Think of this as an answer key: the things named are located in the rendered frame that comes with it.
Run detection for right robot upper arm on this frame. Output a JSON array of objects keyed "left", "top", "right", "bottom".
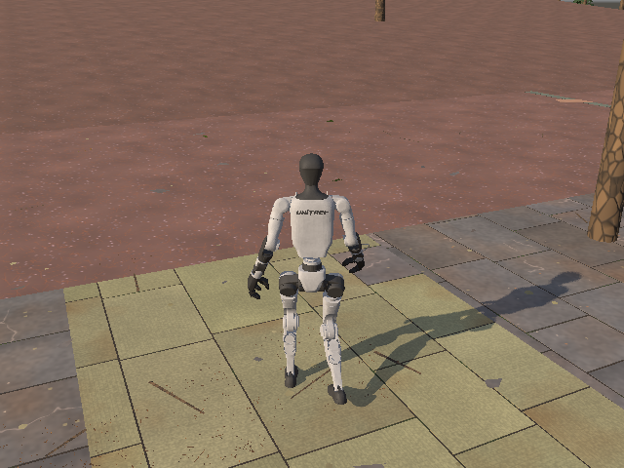
[{"left": 331, "top": 195, "right": 359, "bottom": 247}]

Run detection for robot right forearm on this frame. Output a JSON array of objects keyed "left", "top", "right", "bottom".
[{"left": 348, "top": 232, "right": 364, "bottom": 262}]

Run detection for left robot upper arm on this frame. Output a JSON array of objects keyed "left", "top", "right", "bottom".
[{"left": 264, "top": 196, "right": 292, "bottom": 252}]

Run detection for robot right shin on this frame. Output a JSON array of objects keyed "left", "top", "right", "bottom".
[{"left": 324, "top": 323, "right": 343, "bottom": 392}]

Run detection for robot right foot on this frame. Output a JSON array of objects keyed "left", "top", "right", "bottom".
[{"left": 328, "top": 384, "right": 347, "bottom": 405}]

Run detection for robot right hand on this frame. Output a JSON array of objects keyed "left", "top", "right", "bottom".
[{"left": 342, "top": 257, "right": 365, "bottom": 273}]

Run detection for robot left forearm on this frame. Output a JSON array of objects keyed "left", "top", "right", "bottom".
[{"left": 251, "top": 236, "right": 273, "bottom": 279}]

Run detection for robot left hand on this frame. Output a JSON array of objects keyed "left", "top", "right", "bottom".
[{"left": 248, "top": 274, "right": 269, "bottom": 299}]

